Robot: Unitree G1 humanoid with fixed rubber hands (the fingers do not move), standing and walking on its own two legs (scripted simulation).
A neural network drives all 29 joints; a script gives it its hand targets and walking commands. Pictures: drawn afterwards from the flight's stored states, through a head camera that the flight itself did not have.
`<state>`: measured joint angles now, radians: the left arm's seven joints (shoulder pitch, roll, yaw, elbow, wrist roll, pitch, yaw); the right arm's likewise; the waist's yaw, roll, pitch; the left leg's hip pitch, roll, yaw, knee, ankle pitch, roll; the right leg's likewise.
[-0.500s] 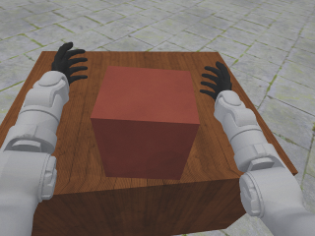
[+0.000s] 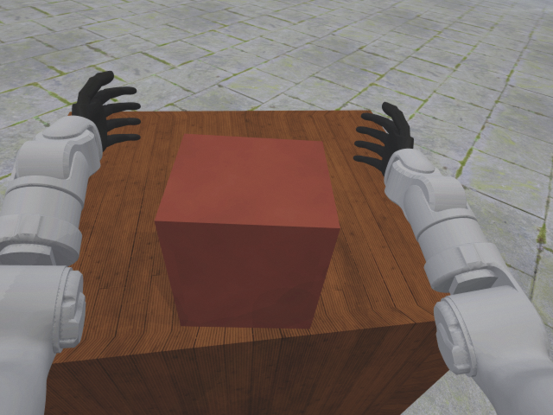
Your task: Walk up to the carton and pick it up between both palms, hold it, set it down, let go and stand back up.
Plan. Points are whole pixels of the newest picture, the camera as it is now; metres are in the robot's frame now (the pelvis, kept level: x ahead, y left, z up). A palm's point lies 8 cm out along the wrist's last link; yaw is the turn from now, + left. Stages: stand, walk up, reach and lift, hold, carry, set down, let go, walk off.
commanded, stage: set down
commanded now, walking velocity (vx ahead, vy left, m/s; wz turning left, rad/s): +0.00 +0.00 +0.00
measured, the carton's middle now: (250, 235) +0.40 +0.00 +0.06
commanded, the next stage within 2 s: none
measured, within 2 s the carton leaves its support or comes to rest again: neither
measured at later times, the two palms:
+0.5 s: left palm (76, 212) +0.37 +0.23 +0.16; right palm (397, 225) +0.33 -0.20 +0.14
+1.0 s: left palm (71, 293) +0.30 +0.24 +0.09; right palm (400, 285) +0.27 -0.19 +0.09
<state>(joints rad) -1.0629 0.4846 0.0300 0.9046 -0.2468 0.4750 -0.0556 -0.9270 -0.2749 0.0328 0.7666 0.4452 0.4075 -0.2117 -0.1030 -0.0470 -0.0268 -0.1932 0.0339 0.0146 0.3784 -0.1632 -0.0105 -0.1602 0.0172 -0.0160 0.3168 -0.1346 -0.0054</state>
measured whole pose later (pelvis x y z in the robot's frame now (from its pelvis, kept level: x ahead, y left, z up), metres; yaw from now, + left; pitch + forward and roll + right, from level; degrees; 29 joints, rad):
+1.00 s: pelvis +0.01 +0.00 +0.00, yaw -1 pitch -5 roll -1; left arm -0.08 0.31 0.14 -0.04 -0.21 0.47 -0.08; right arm 0.03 -0.14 -0.04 -0.13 0.26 0.36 -0.20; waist 0.01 -0.04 0.08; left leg -0.08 0.03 0.04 0.35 -0.18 0.00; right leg -0.07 0.01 0.01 0.31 -0.15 0.00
